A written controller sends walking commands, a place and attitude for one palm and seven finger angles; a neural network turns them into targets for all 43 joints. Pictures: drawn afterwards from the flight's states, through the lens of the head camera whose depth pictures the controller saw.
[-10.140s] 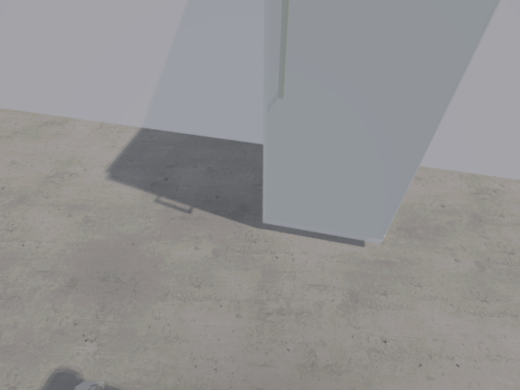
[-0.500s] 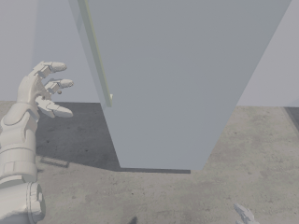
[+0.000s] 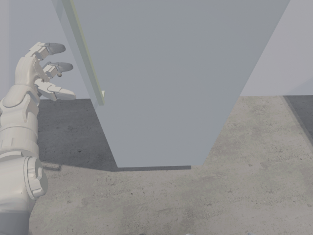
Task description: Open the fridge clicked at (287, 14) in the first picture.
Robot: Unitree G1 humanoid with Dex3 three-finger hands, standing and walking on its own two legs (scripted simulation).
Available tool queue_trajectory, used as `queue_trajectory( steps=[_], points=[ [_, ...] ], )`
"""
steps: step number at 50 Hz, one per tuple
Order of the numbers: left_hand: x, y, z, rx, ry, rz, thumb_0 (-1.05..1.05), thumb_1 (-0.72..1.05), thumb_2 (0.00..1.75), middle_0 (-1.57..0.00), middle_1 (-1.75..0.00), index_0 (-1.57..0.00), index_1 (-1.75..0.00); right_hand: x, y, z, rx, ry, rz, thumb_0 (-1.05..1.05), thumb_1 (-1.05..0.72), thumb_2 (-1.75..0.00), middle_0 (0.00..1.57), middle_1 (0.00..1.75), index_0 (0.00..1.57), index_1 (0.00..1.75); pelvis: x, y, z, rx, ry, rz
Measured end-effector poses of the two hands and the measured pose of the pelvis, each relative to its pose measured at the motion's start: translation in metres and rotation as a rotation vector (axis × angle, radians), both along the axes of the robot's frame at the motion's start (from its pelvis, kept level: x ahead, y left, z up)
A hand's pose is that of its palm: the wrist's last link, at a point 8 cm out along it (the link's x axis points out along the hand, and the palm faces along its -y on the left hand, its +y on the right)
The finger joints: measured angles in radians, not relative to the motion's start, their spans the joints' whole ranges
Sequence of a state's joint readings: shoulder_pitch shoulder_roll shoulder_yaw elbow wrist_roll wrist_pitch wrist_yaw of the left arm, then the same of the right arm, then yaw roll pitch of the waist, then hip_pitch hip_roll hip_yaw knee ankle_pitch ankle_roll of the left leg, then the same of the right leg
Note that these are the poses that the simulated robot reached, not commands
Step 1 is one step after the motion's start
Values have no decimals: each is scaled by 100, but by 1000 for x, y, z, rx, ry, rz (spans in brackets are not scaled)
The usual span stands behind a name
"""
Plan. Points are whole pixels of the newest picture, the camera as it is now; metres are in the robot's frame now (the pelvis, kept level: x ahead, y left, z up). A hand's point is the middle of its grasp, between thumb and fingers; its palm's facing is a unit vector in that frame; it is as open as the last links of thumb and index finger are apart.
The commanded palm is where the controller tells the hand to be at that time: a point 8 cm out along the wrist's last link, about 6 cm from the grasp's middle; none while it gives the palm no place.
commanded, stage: move the hooked fingers beside the handle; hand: left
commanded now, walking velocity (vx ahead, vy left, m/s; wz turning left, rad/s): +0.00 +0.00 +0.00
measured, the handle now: (88, 53) +0.53 +0.17 +0.17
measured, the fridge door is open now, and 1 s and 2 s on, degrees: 0 0 0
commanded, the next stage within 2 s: feel for the door with the fingertips in 0.82 s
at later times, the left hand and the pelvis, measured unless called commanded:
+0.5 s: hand (61, 73) +0.47 +0.23 +0.16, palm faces -0.01 -1.00 +0.00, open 14.0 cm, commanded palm +0.45 +0.28 +0.15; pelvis +0.01 +0.01 +0.00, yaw +0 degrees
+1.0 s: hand (65, 75) +0.46 +0.22 +0.16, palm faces +0.01 -1.00 -0.02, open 14.0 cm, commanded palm +0.44 +0.26 +0.15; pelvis +0.01 +0.00 +0.00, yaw +0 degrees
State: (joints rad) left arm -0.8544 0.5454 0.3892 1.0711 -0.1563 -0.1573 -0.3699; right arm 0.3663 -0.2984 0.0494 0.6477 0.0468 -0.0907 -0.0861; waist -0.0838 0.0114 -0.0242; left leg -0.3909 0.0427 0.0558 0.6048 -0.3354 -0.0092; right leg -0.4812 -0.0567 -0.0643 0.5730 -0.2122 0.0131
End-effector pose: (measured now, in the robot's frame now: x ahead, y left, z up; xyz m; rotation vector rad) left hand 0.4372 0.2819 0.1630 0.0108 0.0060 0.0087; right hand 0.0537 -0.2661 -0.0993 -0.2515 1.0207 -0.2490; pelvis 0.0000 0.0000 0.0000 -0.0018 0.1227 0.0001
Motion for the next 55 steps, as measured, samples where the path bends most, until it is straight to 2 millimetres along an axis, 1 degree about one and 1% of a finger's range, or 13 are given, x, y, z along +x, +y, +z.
queue_trajectory(
  steps=[5, 9, 12, 15, 18, 22, 26, 31, 37, 45, 50, 55],
  points=[
    [13, -1, 2, -2, -9, -12, -2, -50, 30, -30, -120, -30, -120, -18, -3, -3, -11, 63, -24, 1, -91, -90, 20, 30, 20, 30, 0, 1, -2, -2, 24, 0],
    [19, -2, -2, -17, -11, -18, -2, -50, 30, -30, -120, -30, -120, -30, -5, -3, -15, 102, -45, 1, -91, -90, 20, 30, 20, 30, 1, 1, -2, -2, 38, -8],
    [19, 0, -7, -10, -6, -16, -2, -50, 30, -30, -120, -30, -120, -35, -6, -3, -13, 116, -60, 1, -91, -90, 20, 30, 20, 30, 3, 2, -3, -3, 44, -14],
    [18, 3, -11, -11, -7, -13, -2, -50, 30, -30, -120, -30, -120, -35, -5, -2, -11, 125, -67, 1, -91, -90, 20, 30, 20, 30, 5, 3, -3, -4, 45, -17],
    [16, 5, -13, -7, -10, -9, -2, -50, 30, -30, -120, -30, -120, -31, -3, -2, -10, 123, -65, 1, -91, -90, 20, 30, 20, 30, 6, 3, -3, -7, 46, -15],
    [15, 5, -10, -9, -21, -12, -2, -50, 30, -30, -120, -30, -120, -20, 0, -2, -5, 106, -50, 1, -91, -90, 20, 30, 20, 30, 8, 4, -3, -10, 44, -10],
    [15, 2, -8, -18, -23, -20, -2, -50, 30, -30, -120, -30, -120, -4, 4, -2, 3, 72, -29, 1, -91, -90, 20, 30, 20, 30, 10, 5, -2, -12, 42, -6],
    [16, -1, -9, -9, -5, -16, -2, -50, 30, -30, -120, -30, -120, 14, 9, -1, 13, 26, -6, 1, -91, -90, 20, 30, 20, 30, 12, 6, -3, -12, 40, -2],
    [14, -9, -6, -14, -35, -21, -2, -50, 30, -30, -120, -30, -120, 27, 12, -1, 27, -4, 10, 1, -91, -90, 20, 30, 20, 30, 14, 6, -2, -11, 34, -5],
    [6, -14, -5, -4, -27, -8, -2, -50, 30, -31, -120, -30, -120, 30, 13, -2, 41, -14, 18, 1, -91, -90, 20, 30, 20, 30, 14, 4, -1, -9, 17, -3],
    [2, -13, -5, 4, -16, 2, -2, -50, 30, -31, -120, -30, -120, 27, 9, -2, 37, -14, 16, 1, -91, -90, 20, 30, 20, 30, 11, 1, -1, -7, 6, 1],
    [0, -21, -2, -4, -27, -13, -2, -50, 30, -30, -120, -30, -120, 21, 5, -3, 26, -6, 19, 1, -91, -90, 20, 30, 20, 30, 7, 0, -1, -6, 1, 6]
  ],
)
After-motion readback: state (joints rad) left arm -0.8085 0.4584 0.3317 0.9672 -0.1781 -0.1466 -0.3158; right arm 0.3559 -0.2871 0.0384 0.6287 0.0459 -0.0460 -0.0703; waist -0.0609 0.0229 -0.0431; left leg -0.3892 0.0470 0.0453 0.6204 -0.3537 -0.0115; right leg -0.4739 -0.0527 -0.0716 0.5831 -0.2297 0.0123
